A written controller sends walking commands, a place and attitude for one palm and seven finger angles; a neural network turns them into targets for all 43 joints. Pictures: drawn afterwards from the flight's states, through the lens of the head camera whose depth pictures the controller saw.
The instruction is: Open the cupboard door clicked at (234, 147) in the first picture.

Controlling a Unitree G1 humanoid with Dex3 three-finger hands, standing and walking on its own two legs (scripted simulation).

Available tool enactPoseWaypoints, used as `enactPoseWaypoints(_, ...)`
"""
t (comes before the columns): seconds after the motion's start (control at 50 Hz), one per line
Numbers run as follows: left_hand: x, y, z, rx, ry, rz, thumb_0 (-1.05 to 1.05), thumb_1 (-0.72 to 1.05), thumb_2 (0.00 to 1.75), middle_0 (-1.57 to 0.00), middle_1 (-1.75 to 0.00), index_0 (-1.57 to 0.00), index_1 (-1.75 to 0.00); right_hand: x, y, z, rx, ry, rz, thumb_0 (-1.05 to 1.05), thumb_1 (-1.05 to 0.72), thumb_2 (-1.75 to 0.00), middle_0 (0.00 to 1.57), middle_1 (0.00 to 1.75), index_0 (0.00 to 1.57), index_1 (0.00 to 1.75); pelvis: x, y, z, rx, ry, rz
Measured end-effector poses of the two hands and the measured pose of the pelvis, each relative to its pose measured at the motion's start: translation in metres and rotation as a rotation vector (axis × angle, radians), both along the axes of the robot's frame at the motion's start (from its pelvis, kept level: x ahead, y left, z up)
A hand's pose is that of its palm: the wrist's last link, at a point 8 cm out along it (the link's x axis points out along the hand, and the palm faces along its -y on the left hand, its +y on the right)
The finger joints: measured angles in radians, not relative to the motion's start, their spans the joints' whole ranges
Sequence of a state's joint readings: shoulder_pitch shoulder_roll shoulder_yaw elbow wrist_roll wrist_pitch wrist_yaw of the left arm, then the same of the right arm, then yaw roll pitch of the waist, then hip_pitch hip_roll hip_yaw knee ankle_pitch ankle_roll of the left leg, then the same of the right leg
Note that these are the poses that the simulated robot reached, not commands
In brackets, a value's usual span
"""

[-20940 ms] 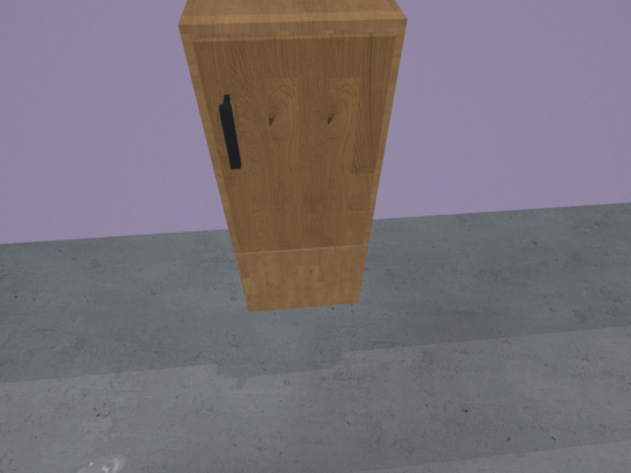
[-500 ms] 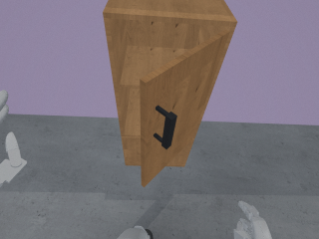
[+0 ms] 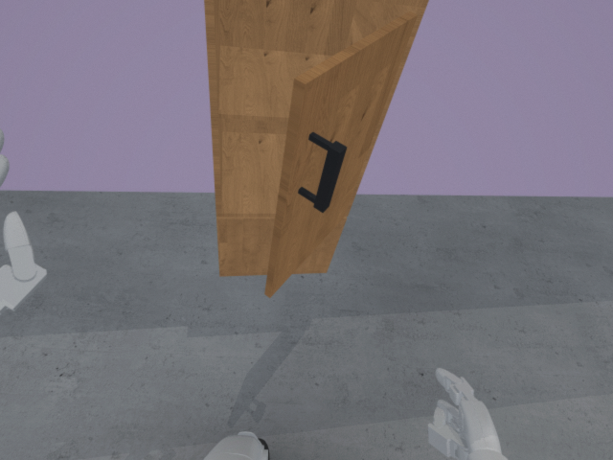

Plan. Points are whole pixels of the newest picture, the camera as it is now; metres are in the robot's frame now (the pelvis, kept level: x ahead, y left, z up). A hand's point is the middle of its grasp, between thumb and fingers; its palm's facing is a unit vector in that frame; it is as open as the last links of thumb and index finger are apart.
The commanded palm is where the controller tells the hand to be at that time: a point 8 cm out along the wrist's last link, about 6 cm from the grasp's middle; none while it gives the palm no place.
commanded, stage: stop stepping back and stand still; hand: left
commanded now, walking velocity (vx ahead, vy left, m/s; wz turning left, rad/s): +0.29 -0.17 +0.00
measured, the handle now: (319, 173) +0.54 +0.02 +0.04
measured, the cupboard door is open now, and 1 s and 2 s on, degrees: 47 47 47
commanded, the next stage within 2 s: let the arm hang, fingers relaxed in 1.00 s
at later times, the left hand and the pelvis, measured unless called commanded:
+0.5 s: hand out of the picture +0.05 +0.34 +0.19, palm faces +0.46 -0.84 -0.28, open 7.5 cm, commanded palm -0.03 +0.38 +0.19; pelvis -0.17 +0.08 -0.01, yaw -1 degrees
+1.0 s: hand out of the picture +0.00 +0.36 +0.19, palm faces +0.49 -0.77 -0.41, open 7.4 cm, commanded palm -0.07 +0.40 +0.19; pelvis -0.20 +0.10 +0.00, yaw +2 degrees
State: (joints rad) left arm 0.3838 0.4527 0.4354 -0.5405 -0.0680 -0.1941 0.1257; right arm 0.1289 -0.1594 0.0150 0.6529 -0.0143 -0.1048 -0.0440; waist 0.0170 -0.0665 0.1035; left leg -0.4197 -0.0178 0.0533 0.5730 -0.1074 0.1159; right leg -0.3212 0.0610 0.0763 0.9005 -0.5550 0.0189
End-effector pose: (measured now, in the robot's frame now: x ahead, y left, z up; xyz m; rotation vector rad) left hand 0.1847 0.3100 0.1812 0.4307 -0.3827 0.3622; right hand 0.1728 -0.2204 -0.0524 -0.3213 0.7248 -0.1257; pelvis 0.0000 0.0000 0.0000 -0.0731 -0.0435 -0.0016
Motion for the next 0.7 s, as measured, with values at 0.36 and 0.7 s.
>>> enactPoseWaypoints(0.36,-0.164,0.070,0.024,0.048,-0.155,0.087,0.01,0.88,0.90,-0.22,-0.30,-0.22,-0.30,-0.168,0.034,-0.017,-0.032,0.041,-0.087,0.01,-0.90,-0.90,0.20,0.30,0.20,0.30,-0.127,0.063,-0.014,0.013,0.002,-0.009)
enactPoseWaypoints(0.7,-0.244,0.065,0.049,0.250,0.070,0.077,0.01,0.88,0.90,-0.22,-0.30,-0.21,-0.30,-0.245,0.093,-0.030,0.151,0.090,-0.024,0.01,-0.90,-0.90,0.20,0.30,0.21,0.30,-0.196,0.073,0.005,0.065,0.053,0.048)
